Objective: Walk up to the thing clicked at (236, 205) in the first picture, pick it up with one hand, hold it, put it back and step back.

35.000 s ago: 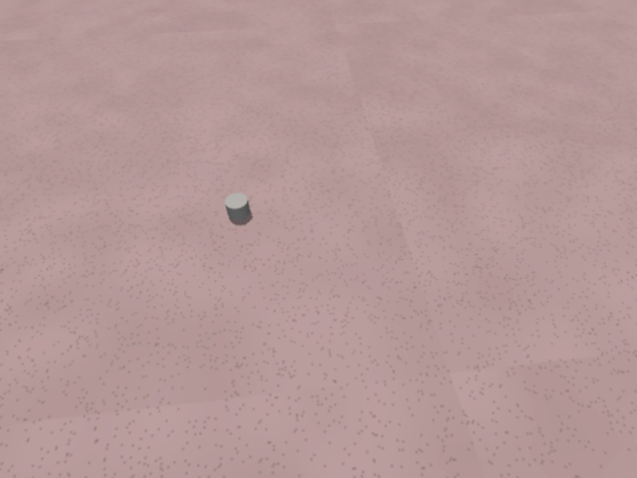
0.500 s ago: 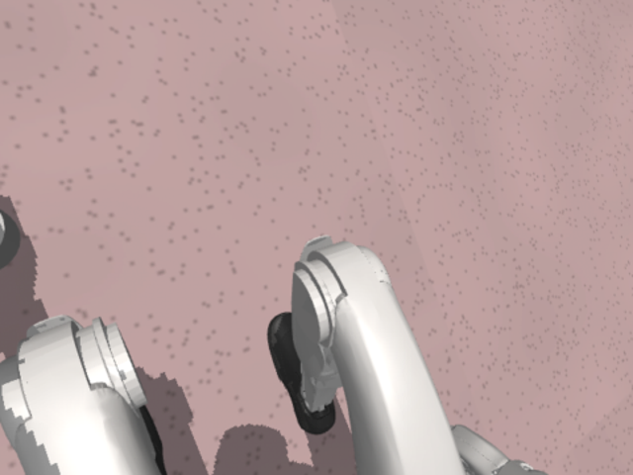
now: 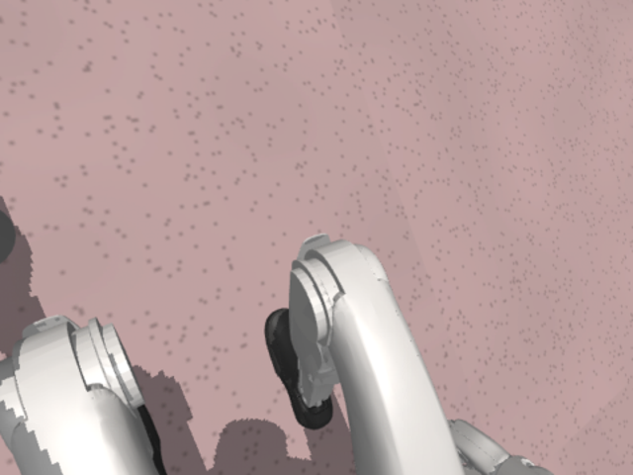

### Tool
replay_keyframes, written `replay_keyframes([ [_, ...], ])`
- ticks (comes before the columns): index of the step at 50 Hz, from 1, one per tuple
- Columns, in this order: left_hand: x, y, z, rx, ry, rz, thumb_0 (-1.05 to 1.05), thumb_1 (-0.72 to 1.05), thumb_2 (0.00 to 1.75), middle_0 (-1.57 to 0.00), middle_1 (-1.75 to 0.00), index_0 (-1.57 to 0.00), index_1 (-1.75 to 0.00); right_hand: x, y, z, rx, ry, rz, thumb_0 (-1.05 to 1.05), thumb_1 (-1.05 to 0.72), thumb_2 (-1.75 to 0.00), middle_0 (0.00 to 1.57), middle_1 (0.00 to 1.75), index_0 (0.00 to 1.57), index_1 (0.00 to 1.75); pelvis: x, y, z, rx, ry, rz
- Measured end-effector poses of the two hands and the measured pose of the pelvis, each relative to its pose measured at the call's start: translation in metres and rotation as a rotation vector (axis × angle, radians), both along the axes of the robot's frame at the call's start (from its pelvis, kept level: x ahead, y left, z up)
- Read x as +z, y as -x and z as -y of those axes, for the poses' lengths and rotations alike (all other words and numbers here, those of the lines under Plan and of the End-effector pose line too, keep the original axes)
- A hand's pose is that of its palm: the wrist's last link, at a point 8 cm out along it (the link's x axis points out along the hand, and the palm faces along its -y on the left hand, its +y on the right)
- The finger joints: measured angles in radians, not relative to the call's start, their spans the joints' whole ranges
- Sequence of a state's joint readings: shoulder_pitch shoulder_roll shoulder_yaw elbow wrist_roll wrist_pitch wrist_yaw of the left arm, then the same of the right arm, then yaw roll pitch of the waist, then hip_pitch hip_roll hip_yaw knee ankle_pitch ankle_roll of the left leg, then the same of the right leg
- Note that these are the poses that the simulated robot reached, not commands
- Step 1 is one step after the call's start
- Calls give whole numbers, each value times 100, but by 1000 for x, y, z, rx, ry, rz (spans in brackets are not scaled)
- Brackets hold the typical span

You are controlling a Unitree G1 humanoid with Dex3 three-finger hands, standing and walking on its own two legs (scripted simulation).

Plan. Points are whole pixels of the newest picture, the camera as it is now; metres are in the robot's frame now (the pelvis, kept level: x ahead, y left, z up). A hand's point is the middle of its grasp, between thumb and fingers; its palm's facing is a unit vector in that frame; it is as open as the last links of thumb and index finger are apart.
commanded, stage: close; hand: left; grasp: from above
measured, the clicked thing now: out of the picture +0.44 +0.29 -0.26
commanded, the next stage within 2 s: settle in 0.46 s
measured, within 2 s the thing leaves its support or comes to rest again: leaves its support in 0.96 s
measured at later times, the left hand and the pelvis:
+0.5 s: hand out of the picture +0.43 +0.29 -0.24, palm faces -0.44 -0.15 -0.89, open 12.0 cm; pelvis +0.00 +0.00 +0.00, yaw +0 degrees
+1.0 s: hand out of the picture +0.44 +0.30 -0.22, palm faces -0.38 -0.14 -0.91, open 12.0 cm; pelvis +0.01 +0.00 +0.00, yaw +1 degrees
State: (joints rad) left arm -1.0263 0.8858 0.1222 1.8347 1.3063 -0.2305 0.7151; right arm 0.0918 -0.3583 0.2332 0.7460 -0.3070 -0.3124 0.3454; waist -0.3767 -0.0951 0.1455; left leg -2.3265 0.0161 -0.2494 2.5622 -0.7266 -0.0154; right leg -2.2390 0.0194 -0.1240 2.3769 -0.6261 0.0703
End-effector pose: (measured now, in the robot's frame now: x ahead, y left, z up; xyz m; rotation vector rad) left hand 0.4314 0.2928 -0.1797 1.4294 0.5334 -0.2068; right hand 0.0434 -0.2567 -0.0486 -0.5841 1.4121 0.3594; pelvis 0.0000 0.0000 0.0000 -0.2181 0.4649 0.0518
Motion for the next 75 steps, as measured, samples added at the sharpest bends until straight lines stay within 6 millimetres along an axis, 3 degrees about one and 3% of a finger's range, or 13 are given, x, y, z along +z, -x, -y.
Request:
replay_keyframes([
  [36,1,-2,-1,4,0,9,-1,-32,83,-42,-92,-42,-93,2,0,-1,3,24,-6,0,-91,-90,20,29,20,30,1,0,-1,1,4,-5],
  [46,4,-6,-10,30,2,31,-1,-31,82,-41,-93,-42,-93,2,4,2,-44,28,-25,0,-92,-90,20,30,20,30,2,-4,0,4,0,-32],
  [52,23,-8,-16,15,-29,77,0,-29,80,-40,-92,-41,-92,-1,-5,6,-104,21,-25,0,-92,-90,20,30,20,30,5,-10,1,10,-9,-77],
  [66,88,4,-9,21,-49,-5,0,-29,79,-43,-88,-44,-88,-10,-57,9,-181,-35,101,0,-93,-90,20,29,20,30,35,-8,7,45,-61,-137],
  [75,109,7,-8,-8,-35,-17,-1,-30,79,-46,-86,-47,-85,-6,-56,19,-206,13,121,0,-93,-90,20,29,20,30,44,-2,11,56,-83,-130],
])
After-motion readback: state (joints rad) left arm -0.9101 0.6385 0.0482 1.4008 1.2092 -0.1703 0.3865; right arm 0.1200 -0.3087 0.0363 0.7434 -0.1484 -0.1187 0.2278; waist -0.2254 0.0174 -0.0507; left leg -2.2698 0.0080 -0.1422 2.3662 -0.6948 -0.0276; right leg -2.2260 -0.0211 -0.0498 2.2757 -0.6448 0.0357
